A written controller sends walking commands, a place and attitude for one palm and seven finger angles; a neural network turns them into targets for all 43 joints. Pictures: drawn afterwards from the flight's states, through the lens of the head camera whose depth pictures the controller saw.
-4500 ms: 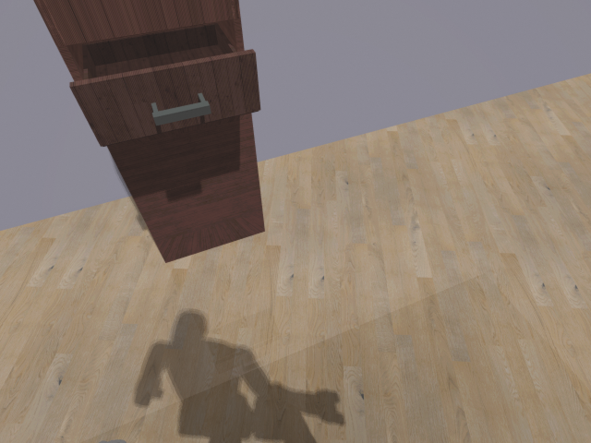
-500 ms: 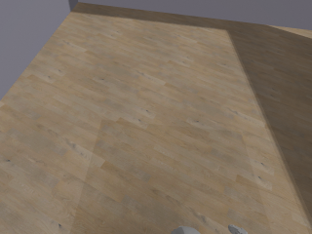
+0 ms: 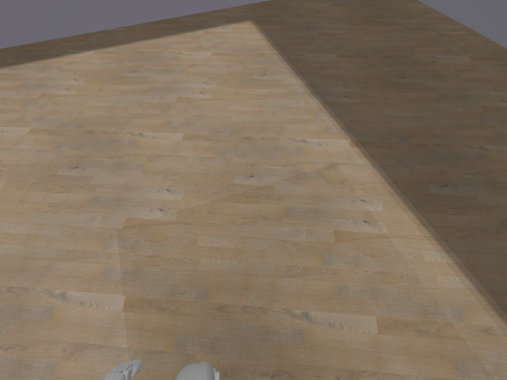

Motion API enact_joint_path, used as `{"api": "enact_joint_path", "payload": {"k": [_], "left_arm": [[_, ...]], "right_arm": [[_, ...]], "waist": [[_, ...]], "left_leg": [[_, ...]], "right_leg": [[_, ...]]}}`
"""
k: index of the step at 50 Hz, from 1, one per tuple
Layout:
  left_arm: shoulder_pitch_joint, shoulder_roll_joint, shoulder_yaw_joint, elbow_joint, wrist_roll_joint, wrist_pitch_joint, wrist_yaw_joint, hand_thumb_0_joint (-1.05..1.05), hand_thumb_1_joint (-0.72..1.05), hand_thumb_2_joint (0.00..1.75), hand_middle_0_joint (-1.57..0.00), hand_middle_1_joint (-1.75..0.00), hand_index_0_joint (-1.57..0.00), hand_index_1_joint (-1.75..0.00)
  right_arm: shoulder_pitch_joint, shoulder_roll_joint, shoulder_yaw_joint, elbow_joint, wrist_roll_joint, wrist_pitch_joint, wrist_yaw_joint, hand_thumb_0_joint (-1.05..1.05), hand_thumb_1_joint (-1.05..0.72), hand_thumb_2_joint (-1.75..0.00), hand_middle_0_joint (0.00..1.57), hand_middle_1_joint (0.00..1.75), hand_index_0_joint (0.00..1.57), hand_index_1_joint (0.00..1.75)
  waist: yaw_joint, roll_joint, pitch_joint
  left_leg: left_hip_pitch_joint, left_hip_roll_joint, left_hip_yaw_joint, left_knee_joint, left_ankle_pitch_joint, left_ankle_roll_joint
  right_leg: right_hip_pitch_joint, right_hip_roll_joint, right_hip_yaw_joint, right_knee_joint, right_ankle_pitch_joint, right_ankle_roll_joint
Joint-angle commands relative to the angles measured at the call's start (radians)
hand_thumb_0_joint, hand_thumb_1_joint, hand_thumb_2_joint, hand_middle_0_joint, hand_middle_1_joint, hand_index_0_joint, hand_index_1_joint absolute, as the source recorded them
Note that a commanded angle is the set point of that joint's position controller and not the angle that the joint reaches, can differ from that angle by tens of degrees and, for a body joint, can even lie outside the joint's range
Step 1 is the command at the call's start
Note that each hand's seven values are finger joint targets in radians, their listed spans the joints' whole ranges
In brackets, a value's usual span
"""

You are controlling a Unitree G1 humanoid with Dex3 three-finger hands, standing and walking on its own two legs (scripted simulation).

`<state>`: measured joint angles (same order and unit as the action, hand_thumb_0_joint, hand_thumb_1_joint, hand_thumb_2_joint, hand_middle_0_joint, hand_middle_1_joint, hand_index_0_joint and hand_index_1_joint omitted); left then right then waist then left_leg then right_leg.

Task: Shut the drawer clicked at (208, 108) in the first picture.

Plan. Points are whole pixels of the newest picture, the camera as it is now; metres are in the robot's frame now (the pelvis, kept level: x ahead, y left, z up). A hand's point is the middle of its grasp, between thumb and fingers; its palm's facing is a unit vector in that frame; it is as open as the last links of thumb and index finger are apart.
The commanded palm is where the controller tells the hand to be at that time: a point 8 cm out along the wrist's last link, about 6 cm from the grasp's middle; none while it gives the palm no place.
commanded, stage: walk to a spot facing it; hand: left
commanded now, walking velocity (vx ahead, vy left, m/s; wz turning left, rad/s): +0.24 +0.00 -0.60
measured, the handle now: out of the picture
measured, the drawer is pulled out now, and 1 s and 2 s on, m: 0.20 0.20 0.20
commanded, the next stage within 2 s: turn to face it in 0.52 s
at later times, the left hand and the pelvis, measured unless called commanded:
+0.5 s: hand (157, 345) +0.20 +0.20 -0.17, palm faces -0.26 -0.95 -0.16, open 7.4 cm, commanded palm none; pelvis +0.08 +0.03 +0.01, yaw -18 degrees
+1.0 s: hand (225, 283) +0.33 +0.08 -0.17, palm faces -0.29 -0.95 -0.13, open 7.4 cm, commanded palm none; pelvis +0.16 -0.02 -0.01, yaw -16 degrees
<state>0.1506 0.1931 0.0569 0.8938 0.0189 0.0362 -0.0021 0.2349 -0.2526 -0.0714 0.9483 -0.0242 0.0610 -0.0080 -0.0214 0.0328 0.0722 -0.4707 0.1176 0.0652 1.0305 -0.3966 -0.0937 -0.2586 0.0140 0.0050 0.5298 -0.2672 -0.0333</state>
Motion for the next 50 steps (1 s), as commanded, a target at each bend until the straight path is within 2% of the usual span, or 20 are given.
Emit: {"api": "enact_joint_path", "payload": {"k": [1, 5, 9, 11, 12, 15, 18, 21, 26, 29, 31, 32, 33, 34, 35, 36, 38, 40, 44, 50], "left_arm": [[0.057, 0.233, 0.064, -0.047, 0.004, -0.029, 0.004, 0.0, 0.9, 0.9, -0.2, -0.3, -0.2, -0.3], [0.064, 0.245, 0.066, -0.044, 0.006, -0.035, -0.002, 0.0, 0.9, 0.9, -0.2, -0.3, -0.2, -0.3], [-0.012, 0.198, 0.058, -0.064, -0.004, -0.026, -0.011, 0.0, 0.9, 0.9, -0.2, -0.3, -0.2, -0.3], [-0.026, 0.093, 0.04, -0.12, -0.006, -0.024, -0.026, 0.0, 0.9, 0.9, -0.2, -0.3, -0.2, -0.3], [-0.06, 0.139, 0.054, -0.119, 0.009, -0.023, -0.033, 0.0, 0.9, 0.9, -0.2, -0.3, -0.2, -0.3], [0.015, 0.128, 0.064, -0.051, 0.015, -0.018, -0.06, 0.0, 0.9, 0.9, -0.2, -0.3, -0.2, -0.3], [0.045, 0.077, 0.05, -0.03, 0.012, -0.008, -0.054, 0.0, 0.9, 0.9, -0.2, -0.3, -0.2, -0.3], [0.007, 0.054, 0.041, -0.035, 0.008, -0.001, -0.051, 0.0, 0.9, 0.9, -0.2, -0.3, -0.2, -0.3], [-0.108, 0.035, 0.031, -0.058, 0.007, 0.0, -0.048, 0.0, 0.9, 0.9, -0.2, -0.3, -0.2, -0.3], [-0.104, 0.042, 0.032, -0.062, 0.008, -0.01, -0.043, 0.0, 0.9, 0.9, -0.2, -0.3, -0.2, -0.3], [-0.015, 0.066, 0.035, -0.041, 0.013, -0.026, -0.035, 0.0, 0.9, 0.9, -0.2, -0.3, -0.2, -0.3], [0.097, 0.096, 0.04, -0.003, 0.018, -0.044, -0.025, 0.0, 0.9, 0.9, -0.2, -0.3, -0.2, -0.3], [0.236, 0.204, 0.061, 0.041, 0.023, -0.064, -0.004, 0.0, 0.9, 0.9, -0.2, -0.3, -0.2, -0.3], [0.3, 0.264, 0.065, 0.081, -0.005, -0.069, 0.006, 0.0, 0.9, 0.9, -0.2, -0.3, -0.2, -0.3], [0.264, 0.237, 0.058, 0.07, -0.012, -0.064, 0.021, 0.0, 0.9, 0.9, -0.2, -0.3, -0.2, -0.3], [0.191, 0.221, 0.047, 0.06, -0.005, -0.063, 0.027, 0.0, 0.9, 0.9, -0.2, -0.3, -0.2, -0.3], [0.034, 0.13, 0.008, 0.037, -0.002, -0.063, 0.033, 0.0, 0.9, 0.9, -0.2, -0.3, -0.2, -0.3], [-0.04, 0.108, -0.001, 0.031, 0.003, -0.063, 0.033, 0.0, 0.9, 0.9, -0.2, -0.3, -0.2, -0.3], [-0.03, 0.118, 0.008, 0.021, 0.003, -0.044, 0.034, 0.0, 0.9, 0.9, -0.2, -0.3, -0.2, -0.3], [0.003, 0.147, 0.037, 0.019, 0.01, -0.036, 0.039, 0.0, 0.9, 0.9, -0.2, -0.3, -0.2, -0.3]], "right_arm": [[-0.068, -0.072, -0.011, -0.12, -0.004, -0.044, 0.004, 0.0, -0.9, -0.9, 0.2, 0.3, 0.2, 0.3], [-0.078, -0.067, -0.01, -0.139, 0.005, -0.065, 0.007, 0.0, -0.9, -0.9, 0.2, 0.3, 0.2, 0.3], [0.116, -0.083, -0.006, -0.086, 0.008, -0.09, -0.014, 0.0, -0.9, -0.9, 0.2, 0.3, 0.2, 0.3], [0.228, -0.245, -0.032, -0.072, -0.011, -0.093, -0.023, 0.0, -0.9, -0.9, 0.2, 0.3, 0.2, 0.3], [0.182, -0.217, -0.024, -0.074, -0.01, -0.098, -0.022, 0.0, -0.9, -0.9, 0.2, 0.3, 0.2, 0.3], [0.048, -0.109, 0.009, -0.092, -0.001, -0.118, -0.027, 0.0, -0.9, -0.9, 0.2, 0.3, 0.2, 0.3], [0.119, -0.078, 0.017, -0.053, 0.005, -0.128, -0.032, 0.0, -0.9, -0.9, 0.2, 0.3, 0.2, 0.3], [0.166, -0.079, 0.012, -0.02, 0.005, -0.125, -0.035, 0.0, -0.9, -0.9, 0.2, 0.3, 0.2, 0.3], [0.196, -0.079, -0.004, 0.02, -0.002, -0.106, -0.028, 0.0, -0.9, -0.9, 0.2, 0.3, 0.2, 0.3], [0.181, -0.096, -0.02, 0.029, -0.002, -0.096, -0.025, 0.0, -0.9, -0.9, 0.2, 0.3, 0.2, 0.3], [0.175, -0.108, -0.027, 0.028, 0.005, -0.092, -0.021, 0.0, -0.9, -0.9, 0.2, 0.3, 0.2, 0.3], [0.178, -0.098, -0.022, 0.027, 0.013, -0.092, -0.016, 0.0, -0.9, -0.9, 0.2, 0.3, 0.2, 0.3], [0.196, -0.031, -0.005, 0.009, 0.028, -0.091, -0.007, 0.0, -0.9, -0.9, 0.2, 0.3, 0.2, 0.3], [0.176, 0.012, 0.007, -0.008, 0.031, -0.086, -0.019, 0.0, -0.9, -0.9, 0.2, 0.3, 0.2, 0.3], [0.139, 0.006, 0.014, -0.013, 0.033, -0.076, -0.03, 0.0, -0.9, -0.9, 0.2, 0.3, 0.2, 0.3], [0.124, 0.028, 0.016, 0.003, 0.028, -0.07, -0.03, 0.0, -0.9, -0.9, 0.2, 0.3, 0.2, 0.3], [0.144, 0.034, 0.021, 0.05, 0.013, -0.05, -0.026, 0.0, -0.9, -0.9, 0.2, 0.3, 0.2, 0.3], [0.205, 0.063, 0.026, 0.086, 0.014, -0.032, -0.019, 0.0, -0.9, -0.9, 0.2, 0.3, 0.2, 0.3], [0.141, 0.039, 0.015, 0.057, 0.012, -0.02, -0.004, 0.0, -0.9, -0.9, 0.2, 0.3, 0.2, 0.3], [0.055, 0.037, 0.001, -0.007, 0.01, -0.035, 0.015, 0.0, -0.9, -0.9, 0.2, 0.3, 0.2, 0.3]], "waist": [[0.057, -0.182, -0.076], [0.062, -0.201, -0.056], [-0.041, -0.122, -0.074], [-0.08, 0.301, -0.041], [-0.071, 0.233, 0.026], [0.016, 0.093, 0.059], [0.015, 0.102, 0.002], [0.002, 0.107, -0.016], [-0.035, 0.144, 0.01], [-0.027, 0.179, -0.013], [0.018, 0.152, -0.082], [0.076, 0.088, -0.146], [0.124, -0.16, -0.282], [0.12, -0.232, -0.376], [0.117, -0.143, -0.36], [0.093, -0.184, -0.281], [0.017, -0.099, -0.123], [-0.029, -0.151, -0.086], [-0.001, -0.182, -0.029], [0.017, -0.169, -0.058]], "left_leg": [[-0.066, -0.016, -0.001, -0.116, -0.013, 0.0], [0.02, -0.055, -0.006, -0.269, -0.053, 0.022], [0.427, -0.063, 0.014, -0.63, 0.085, 0.041], [0.502, 0.377, -0.485, -0.898, -0.355, 0.173], [0.358, 0.409, -0.523, -0.949, -0.423, 0.203], [0.305, 0.26, -0.208, -0.906, -0.106, 0.146], [0.404, 0.209, -0.007, -0.801, 0.413, 0.143], [0.468, 0.216, 0.072, -0.738, 0.665, 0.168], [0.442, 0.224, 0.152, -0.684, 0.706, 0.182], [0.469, 0.241, 0.181, -0.607, 0.784, 0.178], [0.471, 0.232, 0.204, -0.443, 0.939, 0.149], [0.364, 0.202, 0.214, -0.274, 0.89, 0.111], [0.064, 0.108, 0.216, -0.013, 0.362, 0.06], [-0.067, -0.012, 0.111, 0.225, -0.261, 0.03], [-0.04, -0.002, -0.02, 0.252, -0.225, 0.049], [-0.048, 0.011, -0.051, 0.268, -0.196, 0.052], [0.033, 0.032, -0.065, 0.155, -0.092, 0.051], [0.095, 0.016, -0.04, 0.035, -0.046, 0.046], [0.06, -0.009, 0.018, -0.019, -0.018, 0.039], [0.095, -0.021, 0.062, -0.299, 0.039, 0.047]], "right_leg": [[0.108, -0.231, 0.323, -0.263, -0.092, -0.153], [0.064, -0.228, 0.397, -0.264, -0.143, -0.161], [-0.186, -0.094, 0.31, -0.093, -0.182, -0.069], [-0.485, 0.063, 0.031, 0.397, -0.337, 0.031], [-0.47, -0.02, 0.072, 0.523, -0.266, 0.032], [-0.43, -0.074, 0.022, 0.644, -0.053, 0.052], [-0.418, -0.074, -0.015, 0.64, 0.0, 0.079], [-0.432, -0.08, -0.057, 0.577, -0.001, 0.09], [-0.335, -0.074, -0.122, 0.335, -0.021, 0.077], [-0.257, -0.043, -0.152, 0.219, -0.049, 0.05], [-0.093, 0.003, -0.176, 0.088, -0.006, 0.024], [0.133, -0.008, -0.158, -0.049, 0.157, 0.01], [0.48, -0.257, 0.118, -0.045, 0.55, -0.065], [0.547, -0.471, 0.302, -0.017, 1.024, -0.192], [0.437, -0.447, 0.232, -0.041, 1.041, -0.214], [0.324, -0.441, 0.233, -0.085, 0.843, -0.217], [0.072, -0.355, 0.072, -0.154, 0.612, -0.153], [-0.016, -0.315, -0.044, -0.188, 0.504, -0.112], [-0.042, -0.332, -0.074, -0.235, 0.258, -0.112], [0.049, -0.371, -0.124, -0.096, 0.312, -0.083]]}}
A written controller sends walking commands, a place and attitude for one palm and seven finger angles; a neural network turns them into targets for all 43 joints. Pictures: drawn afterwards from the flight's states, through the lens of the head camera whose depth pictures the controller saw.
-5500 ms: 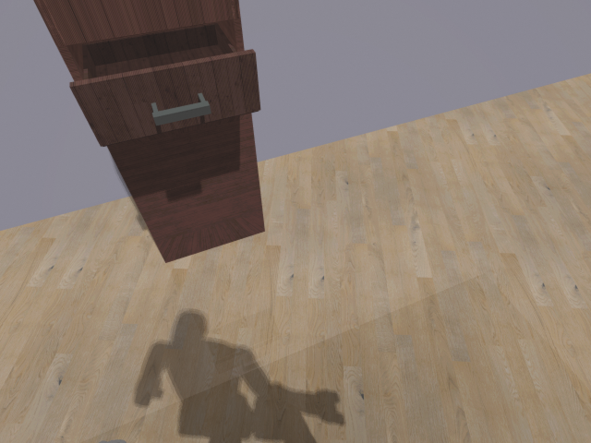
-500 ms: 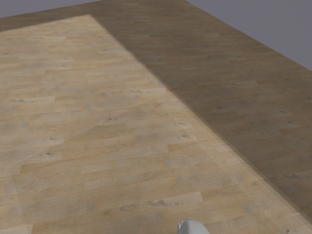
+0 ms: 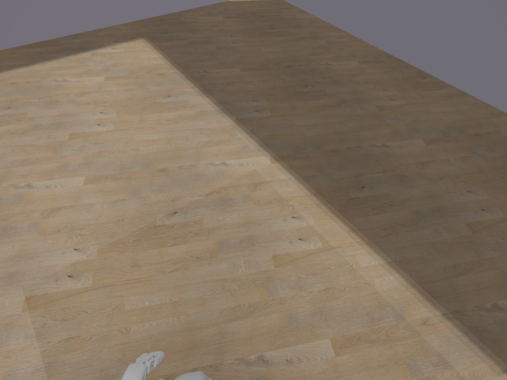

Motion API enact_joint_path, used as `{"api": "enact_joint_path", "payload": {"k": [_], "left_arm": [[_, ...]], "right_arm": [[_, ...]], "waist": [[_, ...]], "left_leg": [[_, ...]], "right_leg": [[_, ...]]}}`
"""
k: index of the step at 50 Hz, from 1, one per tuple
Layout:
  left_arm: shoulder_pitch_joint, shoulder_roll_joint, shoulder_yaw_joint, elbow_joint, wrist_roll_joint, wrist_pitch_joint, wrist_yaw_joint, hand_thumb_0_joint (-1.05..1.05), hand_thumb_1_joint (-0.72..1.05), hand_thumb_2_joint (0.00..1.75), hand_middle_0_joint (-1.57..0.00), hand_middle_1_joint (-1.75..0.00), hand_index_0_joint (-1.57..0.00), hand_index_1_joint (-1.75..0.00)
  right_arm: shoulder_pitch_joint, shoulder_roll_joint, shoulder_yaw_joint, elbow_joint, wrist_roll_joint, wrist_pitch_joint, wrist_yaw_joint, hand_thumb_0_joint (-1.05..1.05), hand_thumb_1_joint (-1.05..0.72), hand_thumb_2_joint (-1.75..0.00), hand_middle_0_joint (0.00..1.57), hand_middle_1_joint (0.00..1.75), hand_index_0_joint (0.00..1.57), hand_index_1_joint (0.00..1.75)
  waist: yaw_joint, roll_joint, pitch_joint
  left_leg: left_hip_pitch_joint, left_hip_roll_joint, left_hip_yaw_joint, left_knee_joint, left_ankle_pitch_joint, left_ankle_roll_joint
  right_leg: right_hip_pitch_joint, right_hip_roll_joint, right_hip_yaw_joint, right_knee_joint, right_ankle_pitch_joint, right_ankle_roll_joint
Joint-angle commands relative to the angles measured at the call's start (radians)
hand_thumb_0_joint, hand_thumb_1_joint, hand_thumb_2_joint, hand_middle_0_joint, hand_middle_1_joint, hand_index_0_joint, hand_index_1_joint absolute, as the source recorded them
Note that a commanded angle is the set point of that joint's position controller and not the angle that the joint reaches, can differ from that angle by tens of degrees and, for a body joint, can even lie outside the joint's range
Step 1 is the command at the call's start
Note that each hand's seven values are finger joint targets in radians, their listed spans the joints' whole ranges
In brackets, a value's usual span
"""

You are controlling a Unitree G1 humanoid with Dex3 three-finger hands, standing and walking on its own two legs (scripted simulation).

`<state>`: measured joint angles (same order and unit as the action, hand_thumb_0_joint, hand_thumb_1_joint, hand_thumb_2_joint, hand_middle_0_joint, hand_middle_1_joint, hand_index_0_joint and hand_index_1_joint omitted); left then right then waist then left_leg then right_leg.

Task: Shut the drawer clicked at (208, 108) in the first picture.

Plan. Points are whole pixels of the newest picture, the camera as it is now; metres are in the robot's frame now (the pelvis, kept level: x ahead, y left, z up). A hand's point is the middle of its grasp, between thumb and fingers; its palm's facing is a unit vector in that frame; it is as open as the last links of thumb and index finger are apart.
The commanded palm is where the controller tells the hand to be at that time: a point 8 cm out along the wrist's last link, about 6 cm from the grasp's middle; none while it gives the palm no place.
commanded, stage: turn to face it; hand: left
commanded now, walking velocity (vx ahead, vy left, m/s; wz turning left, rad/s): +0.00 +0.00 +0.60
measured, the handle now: out of the picture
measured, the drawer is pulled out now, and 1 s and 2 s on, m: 0.20 0.20 0.20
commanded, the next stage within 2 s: none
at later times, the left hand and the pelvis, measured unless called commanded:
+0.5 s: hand out of the picture +0.04 +0.24 -0.15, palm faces +0.30 -0.92 -0.27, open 7.4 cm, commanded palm none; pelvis +0.01 +0.01 +0.01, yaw +15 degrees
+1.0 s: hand out of the picture -0.06 +0.14 -0.14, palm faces +0.57 -0.77 -0.27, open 7.4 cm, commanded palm none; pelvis +0.01 -0.05 +0.01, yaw +36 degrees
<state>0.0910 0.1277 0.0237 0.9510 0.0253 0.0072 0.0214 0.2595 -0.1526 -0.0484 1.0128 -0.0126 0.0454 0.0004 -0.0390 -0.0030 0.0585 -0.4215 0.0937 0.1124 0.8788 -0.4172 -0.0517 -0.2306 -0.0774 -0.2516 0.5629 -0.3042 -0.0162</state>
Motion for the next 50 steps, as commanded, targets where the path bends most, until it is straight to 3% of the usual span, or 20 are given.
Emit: {"api": "enact_joint_path", "payload": {"k": [1, 2, 3, 4, 5, 6, 8, 11, 17, 25, 28, 30, 31, 32, 33, 35, 36, 38, 42, 50], "left_arm": [[0.067, 0.212, 0.074, -0.046, -0.001, -0.003, 0.014, 0.0, 0.9, 0.9, -0.2, -0.3, -0.2, -0.3], [0.068, 0.202, 0.076, -0.055, -0.007, 0.004, 0.013, 0.0, 0.9, 0.9, -0.2, -0.3, -0.2, -0.3], [0.09, 0.153, 0.073, -0.081, -0.013, 0.013, 0.007, 0.0, 0.9, 0.9, -0.2, -0.3, -0.2, -0.3], [0.043, 0.118, 0.06, -0.129, -0.014, 0.016, 0.007, 0.0, 0.9, 0.9, -0.2, -0.3, -0.2, -0.3], [0.02, 0.136, 0.059, -0.129, -0.002, 0.025, 0.012, 0.0, 0.9, 0.9, -0.2, -0.3, -0.2, -0.3], [0.006, 0.134, 0.067, -0.125, -0.001, 0.02, 0.008, 0.0, 0.9, 0.9, -0.2, -0.3, -0.2, -0.3], [0.049, 0.149, 0.075, -0.09, -0.001, 0.013, -0.005, 0.0, 0.9, 0.9, -0.2, -0.3, -0.2, -0.3], [0.091, 0.165, 0.078, -0.067, -0.005, 0.019, -0.008, 0.0, 0.9, 0.9, -0.2, -0.3, -0.2, -0.3], [0.081, 0.187, 0.079, -0.079, -0.007, 0.026, -0.004, 0.0, 0.9, 0.9, -0.2, -0.3, -0.2, -0.3], [0.04, 0.194, 0.068, -0.124, -0.012, 0.023, 0.0, 0.0, 0.9, 0.9, -0.2, -0.3, -0.2, -0.3], [0.094, 0.186, 0.066, -0.128, -0.018, 0.019, 0.004, 0.0, 0.9, 0.9, -0.2, -0.3, -0.2, -0.3], [0.186, 0.203, 0.071, -0.112, -0.018, 0.01, 0.007, 0.0, 0.9, 0.9, -0.2, -0.3, -0.2, -0.3], [0.235, 0.242, 0.081, -0.108, -0.012, 0.001, 0.012, 0.0, 0.9, 0.9, -0.2, -0.3, -0.2, -0.3], [0.228, 0.345, 0.099, -0.129, 0.007, -0.008, 0.02, 0.0, 0.9, 0.9, -0.2, -0.3, -0.2, -0.3], [0.158, 0.362, 0.085, -0.159, -0.002, 0.002, 0.019, 0.0, 0.9, 0.9, -0.2, -0.3, -0.2, -0.3], [0.055, 0.294, 0.078, -0.183, -0.007, -0.005, 0.02, 0.0, 0.9, 0.9, -0.2, -0.3, -0.2, -0.3], [0.017, 0.252, 0.063, -0.182, -0.006, -0.011, 0.015, 0.0, 0.9, 0.9, -0.2, -0.3, -0.2, -0.3], [0.051, 0.227, 0.053, -0.17, -0.005, -0.023, 0.012, 0.0, 0.9, 0.9, -0.2, -0.3, -0.2, -0.3], [0.156, 0.252, 0.06, -0.134, -0.001, -0.021, 0.013, 0.0, 0.9, 0.9, -0.2, -0.3, -0.2, -0.3], [0.212, 0.309, 0.08, -0.094, 0.007, -0.006, 0.007, 0.0, 0.9, 0.9, -0.2, -0.3, -0.2, -0.3]], "right_arm": [[0.051, -0.075, -0.025, -0.075, -0.005, -0.021, 0.007, 0.0, -0.9, -0.9, 0.2, 0.3, 0.2, 0.3], [0.089, -0.104, -0.034, -0.072, -0.008, -0.025, 0.01, 0.0, -0.9, -0.9, 0.2, 0.3, 0.2, 0.3], [0.133, -0.194, -0.052, -0.081, -0.016, -0.035, 0.01, 0.0, -0.9, -0.9, 0.2, 0.3, 0.2, 0.3], [0.173, -0.269, -0.067, -0.088, -0.02, -0.036, 0.0, 0.0, -0.9, -0.9, 0.2, 0.3, 0.2, 0.3], [0.177, -0.271, -0.068, -0.072, -0.017, -0.04, -0.015, 0.0, -0.9, -0.9, 0.2, 0.3, 0.2, 0.3], [0.134, -0.254, -0.065, -0.087, -0.016, -0.042, -0.02, 0.0, -0.9, -0.9, 0.2, 0.3, 0.2, 0.3], [0.037, -0.214, -0.047, -0.118, -0.013, -0.053, -0.024, 0.0, -0.9, -0.9, 0.2, 0.3, 0.2, 0.3], [0.007, -0.217, -0.045, -0.132, -0.005, -0.061, -0.024, 0.0, -0.9, -0.9, 0.2, 0.3, 0.2, 0.3], [0.014, -0.243, -0.058, -0.135, -0.004, -0.05, -0.015, 0.0, -0.9, -0.9, 0.2, 0.3, 0.2, 0.3], [-0.011, -0.272, -0.077, -0.147, -0.011, -0.029, -0.005, 0.0, -0.9, -0.9, 0.2, 0.3, 0.2, 0.3], [-0.056, -0.281, -0.082, -0.168, -0.014, -0.019, -0.001, 0.0, -0.9, -0.9, 0.2, 0.3, 0.2, 0.3], [-0.107, -0.271, -0.085, -0.187, -0.008, -0.014, 0.003, 0.0, -0.9, -0.9, 0.2, 0.3, 0.2, 0.3], [-0.111, -0.232, -0.082, -0.201, -0.001, -0.011, 0.008, 0.0, -0.9, -0.9, 0.2, 0.3, 0.2, 0.3], [-0.081, -0.153, -0.071, -0.225, 0.006, -0.012, 0.01, 0.0, -0.9, -0.9, 0.2, 0.3, 0.2, 0.3], [-0.093, -0.197, -0.078, -0.233, -0.012, -0.011, 0.01, 0.0, -0.9, -0.9, 0.2, 0.3, 0.2, 0.3], [-0.08, -0.208, -0.084, -0.202, -0.015, 0.01, 0.02, 0.0, -0.9, -0.9, 0.2, 0.3, 0.2, 0.3], [-0.069, -0.199, -0.079, -0.178, -0.017, 0.012, 0.026, 0.0, -0.9, -0.9, 0.2, 0.3, 0.2, 0.3], [-0.05, -0.185, -0.07, -0.163, -0.012, 0.011, 0.032, 0.0, -0.9, -0.9, 0.2, 0.3, 0.2, 0.3], [-0.125, -0.174, -0.062, -0.174, -0.009, 0.019, 0.033, 0.0, -0.9, -0.9, 0.2, 0.3, 0.2, 0.3], [-0.206, -0.158, -0.033, -0.196, 0.003, 0.0, 0.032, 0.0, -0.9, -0.9, 0.2, 0.3, 0.2, 0.3]], "waist": [[0.024, -0.105, -0.059], [0.0, -0.023, -0.076], [-0.016, 0.24, -0.096], [-0.045, 0.373, -0.079], [-0.045, 0.3, -0.119], [-0.029, 0.221, -0.117], [0.013, 0.13, -0.122], [0.025, 0.107, -0.147], [0.012, 0.118, -0.136], [-0.008, 0.155, -0.112], [0.016, 0.176, -0.124], [0.063, 0.145, -0.128], [0.086, 0.046, -0.138], [0.082, -0.28, -0.123], [0.066, -0.237, -0.086], [0.013, -0.203, -0.009], [-0.006, -0.164, 0.041], [-0.001, -0.166, 0.015], [0.05, -0.158, -0.013], [0.098, -0.243, -0.087]], "left_leg": [[0.101, -0.006, 0.03, -0.225, 0.135, 0.01], [0.196, 0.008, 0.002, -0.336, 0.254, 0.024], [0.267, 0.181, -0.297, -0.457, 0.498, 0.112], [0.276, 0.363, -0.534, -0.569, 0.695, 0.245], [0.29, 0.356, -0.551, -0.566, 0.624, 0.249], [0.294, 0.313, -0.514, -0.552, 0.55, 0.23], [0.299, 0.211, -0.362, -0.534, 0.581, 0.184], [0.315, 0.161, -0.287, -0.543, 0.629, 0.177], [0.336, 0.146, -0.353, -0.567, 0.507, 0.201], [0.263, 0.125, -0.492, -0.559, 0.345, 0.23], [0.157, 0.094, -0.524, -0.541, 0.33, 0.214], [0.045, 0.045, -0.5, -0.488, 0.268, 0.169], [-0.079, -0.024, -0.44, -0.383, 0.152, 0.112], [-0.269, -0.172, -0.225, -0.102, -0.062, 0.019], [-0.238, -0.152, -0.196, 0.112, -0.141, 0.014], [-0.198, -0.098, -0.201, 0.292, -0.043, 0.014], [-0.199, -0.079, -0.176, 0.335, 0.029, 0.003], [-0.202, -0.072, -0.136, 0.347, 0.08, -0.02], [-0.182, -0.055, -0.099, 0.258, 0.05, -0.038], [-0.026, -0.064, 0.0, -0.128, -0.026, -0.013]], "right_leg": [[0.005, -0.266, 0.102, -0.078, 0.31, -0.072], [-0.057, -0.238, 0.074, 0.022, 0.219, -0.03], [-0.21, -0.114, 0.031, 0.231, -0.048, 0.047], [-0.34, -0.015, 0.079, 0.476, -0.388, 0.092], [-0.374, -0.025, 0.204, 0.605, -0.337, 0.076], [-0.42, -0.026, 0.238, 0.673, -0.256, 0.078], [-0.407, -0.034, 0.254, 0.681, -0.099, 0.09], [-0.358, -0.03, 0.252, 0.631, -0.041, 0.108], [-0.349, -0.019, 0.261, 0.528, -0.047, 0.126], [-0.258, 0.024, 0.267, 0.306, -0.129, 0.104], [-0.107, 0.06, 0.256, 0.161, -0.117, 0.082], [0.066, 0.065, 0.242, -0.05, 0.006, 0.071], [0.2, -0.019, 0.308, -0.219, 0.009, 0.041], [0.261, -0.321, 0.655, -0.369, -0.143, -0.069], [0.073, -0.432, 0.668, -0.383, -0.135, -0.132], [-0.069, -0.326, 0.552, -0.376, -0.109, -0.089], [-0.076, -0.264, 0.419, -0.337, 0.01, -0.071], [0.015, -0.221, 0.287, -0.264, 0.253, -0.069], [0.105, -0.25, 0.244, -0.238, 0.35, -0.088], [0.213, -0.294, 0.159, -0.125, 0.578, -0.094]]}}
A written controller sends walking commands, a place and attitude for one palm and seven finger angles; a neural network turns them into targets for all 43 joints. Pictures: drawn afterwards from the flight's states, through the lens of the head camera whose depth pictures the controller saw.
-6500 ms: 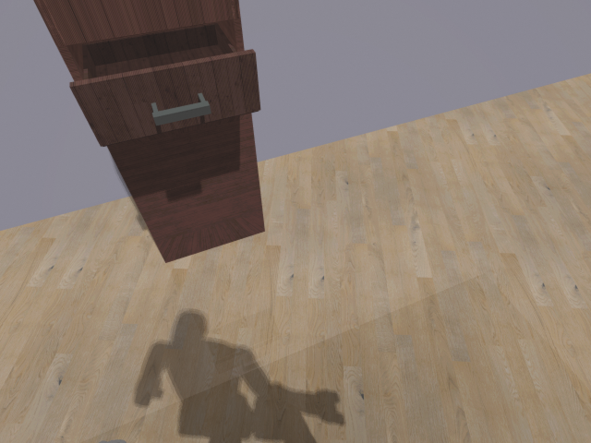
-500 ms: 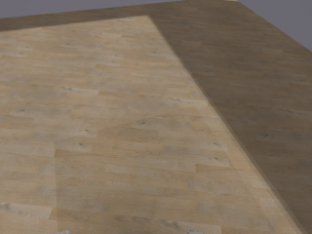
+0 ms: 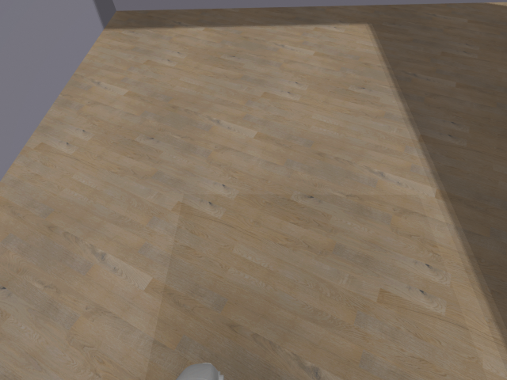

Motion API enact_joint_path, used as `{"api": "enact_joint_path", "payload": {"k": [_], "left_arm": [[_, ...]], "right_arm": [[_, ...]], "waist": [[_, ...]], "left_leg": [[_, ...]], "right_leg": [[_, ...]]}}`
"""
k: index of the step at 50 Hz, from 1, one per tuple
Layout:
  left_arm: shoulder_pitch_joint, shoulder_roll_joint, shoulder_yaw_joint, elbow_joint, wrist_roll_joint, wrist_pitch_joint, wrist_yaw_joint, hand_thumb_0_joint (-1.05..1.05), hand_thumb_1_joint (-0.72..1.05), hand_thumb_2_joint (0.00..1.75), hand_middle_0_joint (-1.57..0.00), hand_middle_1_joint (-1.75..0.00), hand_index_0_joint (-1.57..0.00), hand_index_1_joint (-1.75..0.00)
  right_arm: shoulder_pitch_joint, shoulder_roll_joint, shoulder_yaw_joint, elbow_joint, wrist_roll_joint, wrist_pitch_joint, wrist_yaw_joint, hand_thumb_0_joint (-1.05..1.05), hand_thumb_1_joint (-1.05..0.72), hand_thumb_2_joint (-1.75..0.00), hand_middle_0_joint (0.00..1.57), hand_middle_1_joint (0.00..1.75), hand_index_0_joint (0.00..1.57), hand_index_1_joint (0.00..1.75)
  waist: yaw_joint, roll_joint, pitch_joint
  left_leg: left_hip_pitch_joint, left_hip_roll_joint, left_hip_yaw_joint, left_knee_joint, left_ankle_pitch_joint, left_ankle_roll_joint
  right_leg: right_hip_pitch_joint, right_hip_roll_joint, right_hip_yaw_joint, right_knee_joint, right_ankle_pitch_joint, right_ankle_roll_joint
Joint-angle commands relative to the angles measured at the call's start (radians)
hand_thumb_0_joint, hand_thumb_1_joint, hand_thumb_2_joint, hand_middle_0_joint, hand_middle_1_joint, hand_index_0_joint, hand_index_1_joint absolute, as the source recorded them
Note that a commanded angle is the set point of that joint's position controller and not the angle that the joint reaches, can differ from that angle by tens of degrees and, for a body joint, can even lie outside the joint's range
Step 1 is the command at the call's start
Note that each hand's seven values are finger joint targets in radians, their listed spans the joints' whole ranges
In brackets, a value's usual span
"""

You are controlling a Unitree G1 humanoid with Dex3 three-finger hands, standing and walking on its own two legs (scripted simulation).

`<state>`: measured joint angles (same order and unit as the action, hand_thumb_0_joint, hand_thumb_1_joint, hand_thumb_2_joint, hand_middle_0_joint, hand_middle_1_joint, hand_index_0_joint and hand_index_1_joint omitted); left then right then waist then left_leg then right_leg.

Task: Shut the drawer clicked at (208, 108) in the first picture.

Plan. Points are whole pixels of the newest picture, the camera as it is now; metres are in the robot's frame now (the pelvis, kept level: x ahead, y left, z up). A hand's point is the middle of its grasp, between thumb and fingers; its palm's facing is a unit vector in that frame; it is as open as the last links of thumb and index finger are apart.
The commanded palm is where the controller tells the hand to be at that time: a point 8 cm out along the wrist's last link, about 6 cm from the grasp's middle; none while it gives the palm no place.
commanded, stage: turn to face it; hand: left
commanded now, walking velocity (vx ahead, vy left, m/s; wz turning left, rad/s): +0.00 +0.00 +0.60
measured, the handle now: out of the picture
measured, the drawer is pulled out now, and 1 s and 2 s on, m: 0.20 0.20 0.20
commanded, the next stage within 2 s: none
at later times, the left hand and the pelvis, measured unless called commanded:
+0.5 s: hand out of the picture +0.08 +0.24 -0.15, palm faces +0.31 -0.91 -0.29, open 7.4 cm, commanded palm none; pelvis +0.02 +0.00 -0.01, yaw +18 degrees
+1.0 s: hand out of the picture -0.09 +0.22 -0.19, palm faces +0.62 -0.74 -0.27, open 7.4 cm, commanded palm none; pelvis +0.01 +0.02 -0.02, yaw +37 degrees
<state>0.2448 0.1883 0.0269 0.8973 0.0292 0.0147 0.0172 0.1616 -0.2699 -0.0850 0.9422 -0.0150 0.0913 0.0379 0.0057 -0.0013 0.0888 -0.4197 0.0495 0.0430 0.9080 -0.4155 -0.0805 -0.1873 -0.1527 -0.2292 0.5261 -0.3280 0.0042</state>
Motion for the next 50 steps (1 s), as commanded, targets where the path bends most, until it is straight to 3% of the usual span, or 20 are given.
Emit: {"api": "enact_joint_path", "payload": {"k": [1, 3, 4, 5, 6, 8, 12, 18, 23, 24, 25, 26, 29, 32, 41, 44, 45, 46, 47, 50], "left_arm": [[0.06, 0.254, 0.079, -0.037, 0.003, -0.011, 0.011, 0.0, 0.9, 0.9, -0.2, -0.3, -0.2, -0.3], [0.032, 0.257, 0.084, -0.039, -0.006, -0.006, 0.008, 0.0, 0.9, 0.9, -0.2, -0.3, -0.2, -0.3], [0.032, 0.242, 0.083, -0.046, -0.015, -0.002, 0.004, 0.0, 0.9, 0.9, -0.2, -0.3, -0.2, -0.3], [0.018, 0.179, 0.072, -0.085, -0.02, -0.001, -0.005, 0.0, 0.9, 0.9, -0.2, -0.3, -0.2, -0.3], [-0.041, 0.156, 0.055, -0.126, -0.011, 0.004, -0.001, 0.0, 0.9, 0.9, -0.2, -0.3, -0.2, -0.3], [-0.111, 0.153, 0.063, -0.113, -0.015, 0.013, 0.006, 0.0, 0.9, 0.9, -0.2, -0.3, -0.2, -0.3], [-0.053, 0.157, 0.068, -0.073, -0.015, 0.015, -0.01, 0.0, 0.9, 0.9, -0.2, -0.3, -0.2, -0.3], [-0.106, 0.143, 0.06, -0.112, -0.019, 0.016, -0.004, 0.0, 0.9, 0.9, -0.2, -0.3, -0.2, -0.3], [0.017, 0.151, 0.062, -0.104, -0.024, -0.01, 0.0, 0.0, 0.9, 0.9, -0.2, -0.3, -0.2, -0.3], [0.06, 0.209, 0.072, -0.096, -0.014, -0.024, 0.007, 0.0, 0.9, 0.9, -0.2, -0.3, -0.2, -0.3], [0.072, 0.318, 0.093, -0.103, 0.003, -0.033, 0.016, 0.0, 0.9, 0.9, -0.2, -0.3, -0.2, -0.3], [0.07, 0.318, 0.089, -0.108, -0.007, -0.025, 0.018, 0.0, 0.9, 0.9, -0.2, -0.3, -0.2, -0.3], [-0.094, 0.208, 0.06, -0.138, -0.008, -0.023, 0.016, 0.0, 0.9, 0.9, -0.2, -0.3, -0.2, -0.3], [-0.074, 0.186, 0.054, -0.128, -0.004, -0.029, 0.018, 0.0, 0.9, 0.9, -0.2, -0.3, -0.2, -0.3], [0.021, 0.255, 0.079, -0.067, 0.004, -0.012, 0.013, 0.0, 0.9, 0.9, -0.2, -0.3, -0.2, -0.3], [-0.001, 0.256, 0.085, -0.058, -0.006, -0.001, 0.007, 0.0, 0.9, 0.9, -0.2, -0.3, -0.2, -0.3], [-0.004, 0.229, 0.083, -0.063, -0.014, 0.005, 0.003, 0.0, 0.9, 0.9, -0.2, -0.3, -0.2, -0.3], [0.0, 0.156, 0.071, -0.106, -0.021, 0.009, -0.006, 0.0, 0.9, 0.9, -0.2, -0.3, -0.2, -0.3], [-0.074, 0.155, 0.057, -0.141, -0.01, 0.014, -0.002, 0.0, 0.9, 0.9, -0.2, -0.3, -0.2, -0.3], [-0.109, 0.158, 0.07, -0.101, -0.014, 0.016, -0.006, 0.0, 0.9, 0.9, -0.2, -0.3, -0.2, -0.3]], "right_arm": [[-0.094, -0.042, 0.005, -0.126, 0.006, -0.05, -0.007, 0.0, -0.9, -0.9, 0.2, 0.3, 0.2, 0.3], [-0.021, -0.069, -0.002, -0.113, 0.001, -0.059, -0.01, 0.0, -0.9, -0.9, 0.2, 0.3, 0.2, 0.3], [0.042, -0.123, -0.016, -0.098, -0.003, -0.068, -0.01, 0.0, -0.9, -0.9, 0.2, 0.3, 0.2, 0.3], [0.113, -0.24, -0.046, -0.094, -0.008, -0.077, -0.015, 0.0, -0.9, -0.9, 0.2, 0.3, 0.2, 0.3], [0.183, -0.281, -0.052, -0.068, 0.003, -0.071, -0.02, 0.0, -0.9, -0.9, 0.2, 0.3, 0.2, 0.3], [0.139, -0.228, -0.042, -0.061, -0.001, -0.077, -0.046, 0.0, -0.9, -0.9, 0.2, 0.3, 0.2, 0.3], [-0.005, -0.167, -0.019, -0.108, -0.004, -0.085, -0.045, 0.0, -0.9, -0.9, 0.2, 0.3, 0.2, 0.3], [0.015, -0.177, -0.032, -0.107, -0.009, -0.074, -0.04, 0.0, -0.9, -0.9, 0.2, 0.3, 0.2, 0.3], [-0.043, -0.167, -0.039, -0.128, -0.004, -0.065, -0.037, 0.0, -0.9, -0.9, 0.2, 0.3, 0.2, 0.3], [-0.027, -0.12, -0.035, -0.137, 0.006, -0.068, -0.032, 0.0, -0.9, -0.9, 0.2, 0.3, 0.2, 0.3], [-0.001, -0.045, -0.02, -0.164, 0.009, -0.066, -0.026, 0.0, -0.9, -0.9, 0.2, 0.3, 0.2, 0.3], [-0.012, -0.094, -0.035, -0.164, 0.0, -0.056, -0.03, 0.0, -0.9, -0.9, 0.2, 0.3, 0.2, 0.3], [-0.001, -0.083, -0.036, -0.111, -0.008, -0.038, -0.01, 0.0, -0.9, -0.9, 0.2, 0.3, 0.2, 0.3], [0.018, -0.059, -0.024, -0.091, -0.005, -0.034, -0.002, 0.0, -0.9, -0.9, 0.2, 0.3, 0.2, 0.3], [-0.074, -0.037, 0.002, -0.121, 0.006, -0.047, -0.003, 0.0, -0.9, -0.9, 0.2, 0.3, 0.2, 0.3], [0.01, -0.064, -0.003, -0.106, 0.001, -0.059, -0.007, 0.0, -0.9, -0.9, 0.2, 0.3, 0.2, 0.3], [0.075, -0.119, -0.017, -0.093, 0.0, -0.069, -0.006, 0.0, -0.9, -0.9, 0.2, 0.3, 0.2, 0.3], [0.133, -0.242, -0.047, -0.094, -0.008, -0.077, -0.013, 0.0, -0.9, -0.9, 0.2, 0.3, 0.2, 0.3], [0.202, -0.276, -0.052, -0.068, -0.002, -0.071, -0.02, 0.0, -0.9, -0.9, 0.2, 0.3, 0.2, 0.3], [0.061, -0.176, -0.024, -0.093, -0.006, -0.079, -0.046, 0.0, -0.9, -0.9, 0.2, 0.3, 0.2, 0.3]], "waist": [[0.048, -0.249, -0.128], [0.002, -0.213, -0.158], [-0.036, -0.091, -0.197], [-0.076, 0.232, -0.242], [-0.101, 0.271, -0.238], [-0.092, 0.256, -0.183], [-0.019, 0.159, -0.135], [-0.037, 0.154, -0.124], [0.027, 0.143, -0.163], [0.045, -0.002, -0.183], [0.048, -0.318, -0.179], [0.051, -0.265, -0.178], [-0.022, -0.164, -0.045], [-0.019, -0.179, -0.077], [0.042, -0.22, -0.111], [-0.01, -0.158, -0.142], [-0.047, -0.02, -0.177], [-0.074, 0.321, -0.19], [-0.109, 0.272, -0.202], [-0.051, 0.204, -0.118]], "left_leg": [[0.006, -0.025, 0.084, -0.216, -0.007, 0.024], [0.145, -0.028, 0.097, -0.402, 0.148, 0.04], [0.333, 0.013, 0.037, -0.505, 0.328, 0.068], [0.542, 0.266, -0.289, -0.515, 0.701, 0.179], [0.531, 0.389, -0.376, -0.5, 0.942, 0.29], [0.423, 0.313, -0.34, -0.497, 0.861, 0.287], [0.294, 0.176, -0.215, -0.527, 0.709, 0.223], [0.27, 0.172, -0.312, -0.529, 0.59, 0.25], [0.133, 0.1, -0.339, -0.391, 0.549, 0.187], [0.01, 0.026, -0.279, -0.265, 0.35, 0.124], [-0.193, -0.136, -0.092, -0.011, -0.133, 0.036], [-0.165, -0.085, -0.138, 0.18, -0.209, 0.045], [-0.162, -0.028, -0.108, 0.37, -0.004, 0.032], [-0.14, -0.021, -0.056, 0.281, 0.035, 0.008], [0.001, -0.014, 0.06, -0.131, -0.031, 0.023], [0.176, -0.023, 0.083, -0.374, 0.148, 0.043], [0.334, 0.035, -0.011, -0.501, 0.29, 0.069], [0.477, 0.311, -0.391, -0.538, 0.657, 0.199], [0.434, 0.396, -0.434, -0.54, 0.743, 0.294], [0.278, 0.247, -0.327, -0.56, 0.546, 0.248]], "right_leg": [[0.168, -0.22, 0.123, -0.062, 0.622, -0.105], [0.12, -0.202, 0.059, 0.043, 0.571, -0.054], [-0.015, -0.176, 0.032, 0.201, 0.476, -0.005], [-0.312, -0.038, 0.007, 0.44, -0.035, 0.073], [-0.42, 0.007, 0.095, 0.575, -0.354, 0.088], [-0.45, 0.004, 0.202, 0.666, -0.252, 0.088], [-0.352, 0.031, 0.207, 0.595, -0.094, 0.095], [-0.293, 0.076, 0.211, 0.391, -0.111, 0.095], [0.009, 0.122, 0.181, -0.035, 0.089, 0.076], [0.161, 0.009, 0.281, -0.17, 0.173, 0.052], [0.245, -0.294, 0.595, -0.238, 0.323, -0.069], [0.117, -0.365, 0.592, -0.241, 0.299, -0.148], [-0.044, -0.202, 0.364, -0.233, 0.179, -0.114], [0.026, -0.166, 0.228, -0.202, 0.331, -0.1], [0.1, -0.236, 0.132, -0.111, 0.486, -0.122], [0.028, -0.214, 0.056, 0.023, 0.408, -0.052], [-0.095, -0.175, 0.033, 0.197, 0.29, -0.002], [-0.391, -0.021, 0.008, 0.439, -0.233, 0.087], [-0.42, 0.008, 0.115, 0.574, -0.365, 0.082], [-0.424, 0.006, 0.214, 0.671, -0.146, 0.082]]}}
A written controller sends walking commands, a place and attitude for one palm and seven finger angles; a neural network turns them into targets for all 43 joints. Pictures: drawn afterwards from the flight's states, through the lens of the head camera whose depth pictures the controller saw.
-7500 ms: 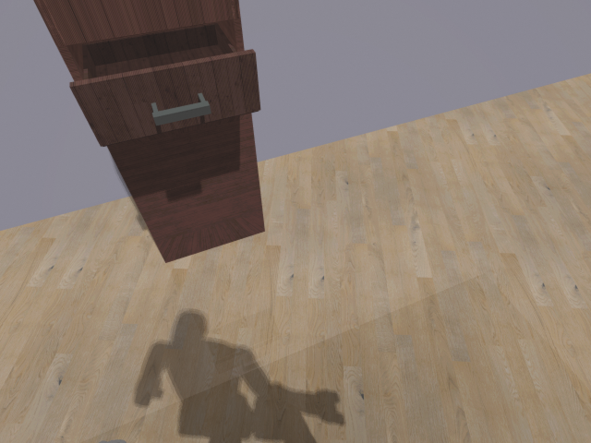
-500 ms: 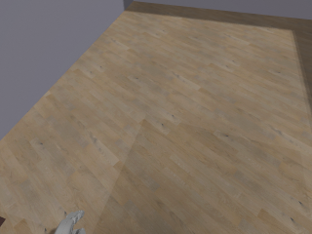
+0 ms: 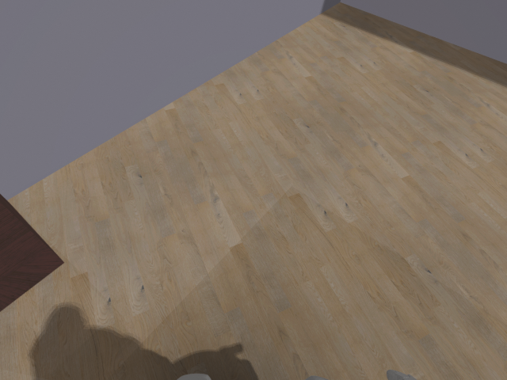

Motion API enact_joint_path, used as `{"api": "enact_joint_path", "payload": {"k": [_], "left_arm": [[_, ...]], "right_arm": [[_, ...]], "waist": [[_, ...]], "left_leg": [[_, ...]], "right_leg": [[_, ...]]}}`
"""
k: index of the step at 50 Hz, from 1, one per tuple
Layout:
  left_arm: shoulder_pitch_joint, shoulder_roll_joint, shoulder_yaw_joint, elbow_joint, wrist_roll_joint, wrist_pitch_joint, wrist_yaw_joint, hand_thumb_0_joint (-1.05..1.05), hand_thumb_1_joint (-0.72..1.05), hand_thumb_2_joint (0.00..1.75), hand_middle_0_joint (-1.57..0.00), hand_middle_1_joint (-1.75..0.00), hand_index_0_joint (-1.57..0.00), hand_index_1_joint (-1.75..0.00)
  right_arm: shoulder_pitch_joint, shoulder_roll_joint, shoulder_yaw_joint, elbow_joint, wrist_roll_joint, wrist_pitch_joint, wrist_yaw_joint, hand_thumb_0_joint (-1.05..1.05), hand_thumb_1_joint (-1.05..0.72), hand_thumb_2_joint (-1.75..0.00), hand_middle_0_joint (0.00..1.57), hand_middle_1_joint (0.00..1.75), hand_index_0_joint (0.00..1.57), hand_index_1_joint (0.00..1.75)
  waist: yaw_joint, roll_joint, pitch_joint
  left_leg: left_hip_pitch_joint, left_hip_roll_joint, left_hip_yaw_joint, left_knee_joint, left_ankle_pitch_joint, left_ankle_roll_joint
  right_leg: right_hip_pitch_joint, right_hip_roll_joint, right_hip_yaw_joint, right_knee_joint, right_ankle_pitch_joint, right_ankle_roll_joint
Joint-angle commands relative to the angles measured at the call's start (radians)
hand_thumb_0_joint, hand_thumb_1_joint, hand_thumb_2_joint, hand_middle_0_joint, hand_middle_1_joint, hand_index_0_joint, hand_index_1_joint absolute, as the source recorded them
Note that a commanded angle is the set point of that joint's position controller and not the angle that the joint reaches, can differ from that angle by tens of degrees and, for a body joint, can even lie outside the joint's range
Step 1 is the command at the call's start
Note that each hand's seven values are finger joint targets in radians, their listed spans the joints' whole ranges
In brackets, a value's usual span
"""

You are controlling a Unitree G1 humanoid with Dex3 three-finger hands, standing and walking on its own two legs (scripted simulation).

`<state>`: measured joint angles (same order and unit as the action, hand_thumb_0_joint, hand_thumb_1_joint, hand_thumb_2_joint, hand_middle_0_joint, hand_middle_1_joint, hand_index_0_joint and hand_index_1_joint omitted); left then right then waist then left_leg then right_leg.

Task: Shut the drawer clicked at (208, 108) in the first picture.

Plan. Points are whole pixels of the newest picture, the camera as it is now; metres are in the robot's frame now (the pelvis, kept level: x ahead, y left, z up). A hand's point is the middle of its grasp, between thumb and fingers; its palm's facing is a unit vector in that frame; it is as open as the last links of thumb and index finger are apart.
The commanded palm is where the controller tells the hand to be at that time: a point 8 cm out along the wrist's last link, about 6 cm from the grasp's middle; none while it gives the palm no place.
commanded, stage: turn to face it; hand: left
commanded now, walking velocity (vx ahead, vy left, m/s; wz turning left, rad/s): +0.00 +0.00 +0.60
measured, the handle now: out of the picture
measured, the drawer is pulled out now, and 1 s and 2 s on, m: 0.20 0.20 0.20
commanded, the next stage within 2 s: take the last steps up to it in 1.42 s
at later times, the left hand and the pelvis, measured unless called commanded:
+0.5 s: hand out of the picture +0.05 +0.17 -0.12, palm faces +0.30 -0.91 -0.29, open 7.4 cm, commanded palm none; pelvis +0.01 -0.05 +0.02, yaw +18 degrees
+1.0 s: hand out of the picture -0.08 +0.20 -0.15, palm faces +0.61 -0.74 -0.28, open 7.4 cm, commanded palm none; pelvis +0.00 -0.02 +0.01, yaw +37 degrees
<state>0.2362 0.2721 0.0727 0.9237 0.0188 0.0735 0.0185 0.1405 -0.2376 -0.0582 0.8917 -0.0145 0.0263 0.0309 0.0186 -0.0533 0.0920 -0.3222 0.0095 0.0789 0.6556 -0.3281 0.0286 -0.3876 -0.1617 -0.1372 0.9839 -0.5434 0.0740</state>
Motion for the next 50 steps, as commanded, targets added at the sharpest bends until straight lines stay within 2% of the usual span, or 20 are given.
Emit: {"api": "enact_joint_path", "payload": {"k": [1, 6, 11, 15, 16, 17, 18, 19, 20, 22, 24, 34, 37, 38, 39, 40, 41, 42, 45, 50], "left_arm": [[-0.069, 0.073, 0.027, -0.109, -0.001, -0.042, -0.011, 0.0, 0.9, 0.9, -0.2, -0.3, -0.2, -0.3], [-0.058, 0.067, 0.021, -0.107, -0.003, -0.039, -0.008, 0.0, 0.9, 0.9, -0.2, -0.3, -0.2, -0.3], [-0.095, 0.05, 0.014, -0.142, -0.008, -0.045, -0.003, 0.0, 0.9, 0.9, -0.2, -0.3, -0.2, -0.3], [-0.011, 0.057, 0.013, -0.133, -0.015, -0.06, 0.002, 0.0, 0.9, 0.9, -0.2, -0.3, -0.2, -0.3], [0.036, 0.075, 0.018, -0.123, -0.014, -0.068, 0.006, 0.0, 0.9, 0.9, -0.2, -0.3, -0.2, -0.3], [0.074, 0.151, 0.034, -0.123, 0.001, -0.081, 0.014, 0.0, 0.9, 0.9, -0.2, -0.3, -0.2, -0.3], [0.06, 0.226, 0.044, -0.133, 0.01, -0.081, 0.017, 0.0, 0.9, 0.9, -0.2, -0.3, -0.2, -0.3], [0.04, 0.206, 0.043, -0.142, 0.003, -0.082, 0.021, 0.0, 0.9, 0.9, -0.2, -0.3, -0.2, -0.3], [-0.01, 0.173, 0.039, -0.15, 0.002, -0.076, 0.025, 0.0, 0.9, 0.9, -0.2, -0.3, -0.2, -0.3], [-0.094, 0.112, 0.015, -0.16, 0.004, -0.081, 0.018, 0.0, 0.9, 0.9, -0.2, -0.3, -0.2, -0.3], [-0.078, 0.104, 0.01, -0.155, 0.007, -0.085, 0.016, 0.0, 0.9, 0.9, -0.2, -0.3, -0.2, -0.3], [0.056, 0.174, 0.035, -0.084, 0.012, -0.07, 0.01, 0.0, 0.9, 0.9, -0.2, -0.3, -0.2, -0.3], [0.028, 0.173, 0.041, -0.077, 0.002, -0.061, 0.006, 0.0, 0.9, 0.9, -0.2, -0.3, -0.2, -0.3], [0.03, 0.152, 0.038, -0.089, -0.006, -0.057, 0.0, 0.0, 0.9, 0.9, -0.2, -0.3, -0.2, -0.3], [0.019, 0.081, 0.023, -0.131, -0.013, -0.055, -0.01, 0.0, 0.9, 0.9, -0.2, -0.3, -0.2, -0.3], [-0.066, 0.079, 0.007, -0.171, 0.001, -0.046, -0.001, 0.0, 0.9, 0.9, -0.2, -0.3, -0.2, -0.3], [-0.089, 0.063, 0.011, -0.162, -0.002, -0.041, 0.008, 0.0, 0.9, 0.9, -0.2, -0.3, -0.2, -0.3], [-0.106, 0.075, 0.015, -0.151, -0.007, -0.043, 0.005, 0.0, 0.9, 0.9, -0.2, -0.3, -0.2, -0.3], [-0.047, 0.08, 0.02, -0.104, -0.005, -0.045, -0.01, 0.0, 0.9, 0.9, -0.2, -0.3, -0.2, -0.3], [-0.079, 0.068, 0.015, -0.124, -0.007, -0.041, -0.006, 0.0, 0.9, 0.9, -0.2, -0.3, -0.2, -0.3]], "right_arm": [[0.039, -0.191, -0.043, -0.057, -0.007, -0.016, -0.039, 0.0, -0.9, -0.9, 0.2, 0.3, 0.2, 0.3], [0.047, -0.194, -0.046, -0.055, -0.006, -0.017, -0.038, 0.0, -0.9, -0.9, 0.2, 0.3, 0.2, 0.3], [0.06, -0.2, -0.058, -0.049, -0.01, -0.006, -0.034, 0.0, -0.9, -0.9, 0.2, 0.3, 0.2, 0.3], [0.017, -0.194, -0.066, -0.065, -0.007, 0.002, -0.03, 0.0, -0.9, -0.9, 0.2, 0.3, 0.2, 0.3], [0.006, -0.177, -0.063, -0.075, -0.001, 0.003, -0.029, 0.0, -0.9, -0.9, 0.2, 0.3, 0.2, 0.3], [0.024, -0.113, -0.056, -0.088, 0.008, 0.002, -0.023, 0.0, -0.9, -0.9, 0.2, 0.3, 0.2, 0.3], [0.028, -0.076, -0.05, -0.115, 0.005, 0.0, -0.021, 0.0, -0.9, -0.9, 0.2, 0.3, 0.2, 0.3], [0.009, -0.127, -0.062, -0.111, -0.007, 0.009, -0.022, 0.0, -0.9, -0.9, 0.2, 0.3, 0.2, 0.3], [-0.003, -0.122, -0.067, -0.101, -0.005, 0.019, -0.02, 0.0, -0.9, -0.9, 0.2, 0.3, 0.2, 0.3], [0.025, -0.105, -0.06, -0.059, -0.008, 0.028, -0.003, 0.0, -0.9, -0.9, 0.2, 0.3, 0.2, 0.3], [0.042, -0.091, -0.053, -0.044, -0.006, 0.033, 0.003, 0.0, -0.9, -0.9, 0.2, 0.3, 0.2, 0.3], [-0.072, -0.068, -0.021, -0.074, 0.005, 0.017, 0.002, 0.0, -0.9, -0.9, 0.2, 0.3, 0.2, 0.3], [0.016, -0.103, -0.028, -0.06, 0.0, 0.004, -0.003, 0.0, -0.9, -0.9, 0.2, 0.3, 0.2, 0.3], [0.083, -0.165, -0.044, -0.046, -0.004, -0.006, -0.004, 0.0, -0.9, -0.9, 0.2, 0.3, 0.2, 0.3], [0.151, -0.287, -0.074, -0.041, -0.009, -0.013, -0.01, 0.0, -0.9, -0.9, 0.2, 0.3, 0.2, 0.3], [0.23, -0.32, -0.075, -0.013, 0.003, -0.004, -0.013, 0.0, -0.9, -0.9, 0.2, 0.3, 0.2, 0.3], [0.219, -0.288, -0.071, -0.005, 0.001, -0.011, -0.029, 0.0, -0.9, -0.9, 0.2, 0.3, 0.2, 0.3], [0.157, -0.262, -0.064, -0.021, -0.003, -0.01, -0.039, 0.0, -0.9, -0.9, 0.2, 0.3, 0.2, 0.3], [0.024, -0.196, -0.039, -0.06, -0.005, -0.017, -0.04, 0.0, -0.9, -0.9, 0.2, 0.3, 0.2, 0.3], [0.044, -0.202, -0.046, -0.054, -0.007, -0.01, -0.035, 0.0, -0.9, -0.9, 0.2, 0.3, 0.2, 0.3]], "waist": [[-0.04, 0.224, -0.109], [-0.041, 0.161, -0.133], [-0.057, 0.205, -0.139], [-0.016, 0.202, -0.159], [0.015, 0.16, -0.171], [0.03, -0.053, -0.194], [0.027, -0.268, -0.172], [0.029, -0.22, -0.155], [0.002, -0.169, -0.11], [-0.043, -0.079, -0.04], [-0.039, -0.12, -0.047], [0.037, -0.165, -0.114], [-0.018, -0.13, -0.153], [-0.059, 0.013, -0.199], [-0.094, 0.348, -0.222], [-0.124, 0.285, -0.213], [-0.119, 0.318, -0.229], [-0.104, 0.325, -0.17], [-0.033, 0.219, -0.139], [-0.048, 0.187, -0.12]], "left_leg": [[0.149, 0.246, -0.318, -0.315, 0.438, 0.12], [0.175, 0.218, -0.337, -0.325, 0.406, 0.137], [0.164, 0.205, -0.408, -0.296, 0.398, 0.147], [0.056, 0.154, -0.432, -0.212, 0.437, 0.108], [-0.028, 0.117, -0.418, -0.151, 0.362, 0.071], [-0.194, 0.01, -0.309, 0.023, 0.119, -0.004], [-0.316, -0.106, -0.14, 0.253, -0.249, -0.071], [-0.292, -0.041, -0.19, 0.416, -0.265, -0.061], [-0.282, -0.027, -0.186, 0.517, -0.222, -0.06], [-0.27, 0.005, -0.143, 0.595, -0.087, -0.081], [-0.255, 0.008, -0.106, 0.566, -0.049, -0.095], [-0.102, 0.011, 0.028, 0.103, -0.108, -0.085], [0.076, 0.008, 0.045, -0.155, 0.074, -0.063], [0.267, 0.069, -0.052, -0.243, 0.271, -0.024], [0.433, 0.352, -0.425, -0.261, 0.681, 0.116], [0.381, 0.424, -0.448, -0.258, 0.76, 0.186], [0.363, 0.389, -0.462, -0.256, 0.726, 0.193], [0.293, 0.344, -0.419, -0.267, 0.635, 0.185], [0.194, 0.231, -0.299, -0.285, 0.555, 0.13], [0.152, 0.213, -0.356, -0.312, 0.424, 0.143]], "right_leg": [[-0.189, 0.022, 0.12, 0.202, 0.118, 0.014], [-0.137, 0.058, 0.124, 0.058, 0.134, 0.022], [-0.071, 0.099, 0.124, -0.119, 0.098, 0.015], [0.144, 0.145, 0.1, -0.395, 0.211, -0.001], [0.269, 0.12, 0.114, -0.55, 0.308, -0.006], [0.42, -0.074, 0.3, -0.694, 0.301, -0.058], [0.399, -0.324, 0.522, -0.729, 0.405, -0.183], [0.289, -0.338, 0.49, -0.724, 0.427, -0.23], [0.218, -0.301, 0.456, -0.717, 0.411, -0.231], [0.169, -0.187, 0.245, -0.672, 0.473, -0.195], [0.191, -0.157, 0.156, -0.663, 0.521, -0.177], [0.339, -0.213, 0.037, -0.544, 0.802, -0.188], [0.282, -0.197, -0.042, -0.397, 0.747, -0.118], [0.133, -0.155, -0.069, -0.219, 0.631, -0.065], [-0.176, -0.005, -0.086, 0.022, 0.009, 0.018], [-0.203, 0.019, 0.017, 0.134, -0.155, 0.01], [-0.236, 0.02, 0.09, 0.18, -0.118, 0.011], [-0.242, 0.016, 0.11, 0.207, -0.051, 0.012], [-0.16, 0.032, 0.117, 0.17, 0.106, 0.017], [-0.102, 0.071, 0.119, 0.005, 0.104, 0.018]]}}
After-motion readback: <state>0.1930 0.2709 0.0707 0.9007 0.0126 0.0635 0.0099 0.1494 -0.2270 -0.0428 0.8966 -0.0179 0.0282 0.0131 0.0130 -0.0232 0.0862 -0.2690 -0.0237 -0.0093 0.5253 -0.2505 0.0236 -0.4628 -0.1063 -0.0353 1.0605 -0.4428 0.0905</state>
